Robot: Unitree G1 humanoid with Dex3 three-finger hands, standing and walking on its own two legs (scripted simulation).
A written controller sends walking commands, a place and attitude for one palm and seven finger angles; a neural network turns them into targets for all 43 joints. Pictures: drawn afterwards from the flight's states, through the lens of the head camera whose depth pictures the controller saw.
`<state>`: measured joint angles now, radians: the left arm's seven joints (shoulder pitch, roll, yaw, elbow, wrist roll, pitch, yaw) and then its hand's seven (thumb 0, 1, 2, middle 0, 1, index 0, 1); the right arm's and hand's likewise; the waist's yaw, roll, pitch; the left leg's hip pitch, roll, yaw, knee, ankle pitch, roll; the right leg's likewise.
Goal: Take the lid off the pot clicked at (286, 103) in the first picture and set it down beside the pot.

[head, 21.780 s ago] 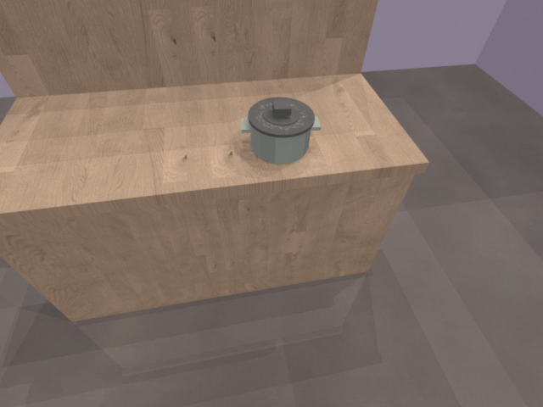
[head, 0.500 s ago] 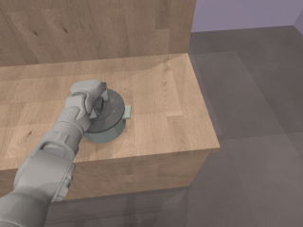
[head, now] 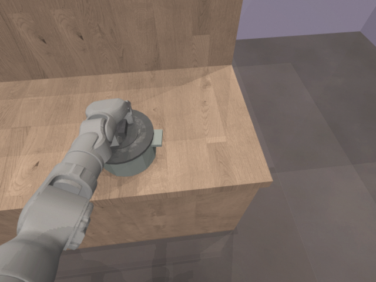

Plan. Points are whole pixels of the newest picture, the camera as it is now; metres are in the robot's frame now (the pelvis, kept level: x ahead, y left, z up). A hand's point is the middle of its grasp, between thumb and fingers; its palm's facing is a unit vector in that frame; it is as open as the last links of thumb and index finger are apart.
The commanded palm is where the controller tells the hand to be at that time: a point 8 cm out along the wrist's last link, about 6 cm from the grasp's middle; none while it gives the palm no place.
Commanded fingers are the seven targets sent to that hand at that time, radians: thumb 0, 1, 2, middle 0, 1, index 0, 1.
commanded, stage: lift the lid straight up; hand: left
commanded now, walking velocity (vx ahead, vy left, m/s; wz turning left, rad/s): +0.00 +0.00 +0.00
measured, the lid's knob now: (117, 128) +0.48 +0.16 +0.01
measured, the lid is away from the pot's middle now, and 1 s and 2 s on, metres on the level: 0.01 0.01 0.01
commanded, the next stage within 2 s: move the lid sideways beside the pot in 2.00 s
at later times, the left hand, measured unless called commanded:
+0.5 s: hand (113, 126) +0.45 +0.15 +0.06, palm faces -0.36 -0.08 -0.93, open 8.3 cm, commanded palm +0.46 +0.15 +0.13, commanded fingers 0.00 0.62 1.03 -0.70 -1.03 -0.72 -1.05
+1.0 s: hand (105, 112) +0.46 +0.16 +0.10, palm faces -0.33 -0.09 -0.94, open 8.3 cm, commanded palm +0.46 +0.16 +0.17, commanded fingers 0.00 0.62 1.03 -0.70 -1.03 -0.72 -1.05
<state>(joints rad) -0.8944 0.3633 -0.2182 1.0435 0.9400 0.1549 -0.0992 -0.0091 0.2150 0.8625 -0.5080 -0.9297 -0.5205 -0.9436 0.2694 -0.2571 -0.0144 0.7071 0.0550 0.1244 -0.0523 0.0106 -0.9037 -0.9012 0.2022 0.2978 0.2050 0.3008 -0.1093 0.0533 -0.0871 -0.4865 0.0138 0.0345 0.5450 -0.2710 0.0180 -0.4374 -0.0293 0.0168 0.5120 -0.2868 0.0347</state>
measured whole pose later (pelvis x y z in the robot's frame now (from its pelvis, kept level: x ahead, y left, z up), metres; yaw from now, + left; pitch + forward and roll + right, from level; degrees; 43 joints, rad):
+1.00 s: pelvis +0.00 +0.00 +0.01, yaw +1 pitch +9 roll +0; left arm -0.96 0.39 -0.23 0.95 0.91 0.20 -0.22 0.01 0.21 0.85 -0.52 -0.92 -0.55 -0.94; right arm 0.24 -0.27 0.00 0.70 0.06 0.08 -0.07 0.01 -0.90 -0.90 0.20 0.30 0.20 0.30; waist -0.09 0.07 -0.06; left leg -0.39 0.00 0.02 0.48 -0.24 0.02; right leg -0.34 -0.04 0.00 0.45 -0.27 0.04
